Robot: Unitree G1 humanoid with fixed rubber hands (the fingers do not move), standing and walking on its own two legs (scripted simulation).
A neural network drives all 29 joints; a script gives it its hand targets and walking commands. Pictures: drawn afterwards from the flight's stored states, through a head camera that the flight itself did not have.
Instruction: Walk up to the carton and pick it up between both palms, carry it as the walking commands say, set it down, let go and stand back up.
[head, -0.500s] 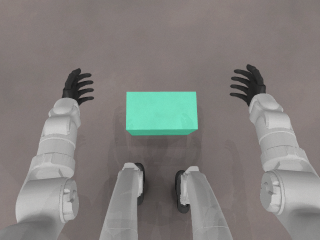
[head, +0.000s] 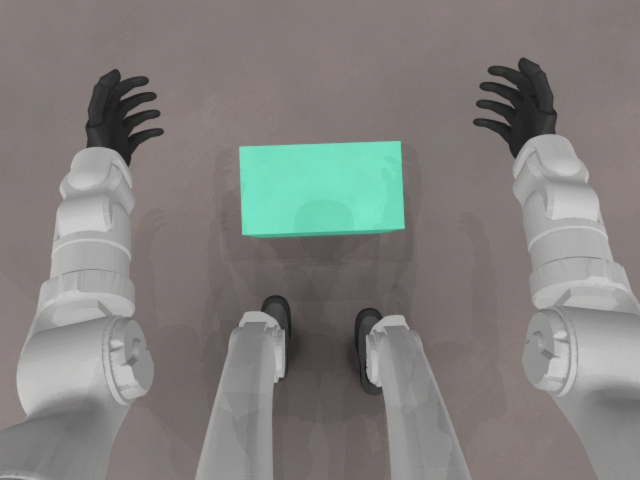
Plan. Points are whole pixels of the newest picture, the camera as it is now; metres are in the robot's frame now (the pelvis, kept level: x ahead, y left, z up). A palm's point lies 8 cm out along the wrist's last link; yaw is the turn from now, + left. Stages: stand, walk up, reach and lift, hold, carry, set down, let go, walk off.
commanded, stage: reach and lift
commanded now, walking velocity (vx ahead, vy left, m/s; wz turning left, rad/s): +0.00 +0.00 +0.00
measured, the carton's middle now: (320, 196) +0.45 +0.01 -0.50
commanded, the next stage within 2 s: none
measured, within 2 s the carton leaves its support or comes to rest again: neither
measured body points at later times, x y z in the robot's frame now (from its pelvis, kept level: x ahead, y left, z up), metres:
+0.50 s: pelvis -0.04 +0.00 -0.15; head +0.30 +0.02 +0.16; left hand +0.48 +0.26 -0.28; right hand +0.49 -0.22 -0.27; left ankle +0.08 +0.12 -0.59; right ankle +0.05 -0.12 -0.59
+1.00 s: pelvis -0.05 +0.00 -0.25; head +0.31 +0.01 +0.02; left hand +0.47 +0.24 -0.43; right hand +0.48 -0.21 -0.42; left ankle +0.08 +0.12 -0.59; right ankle +0.05 -0.12 -0.59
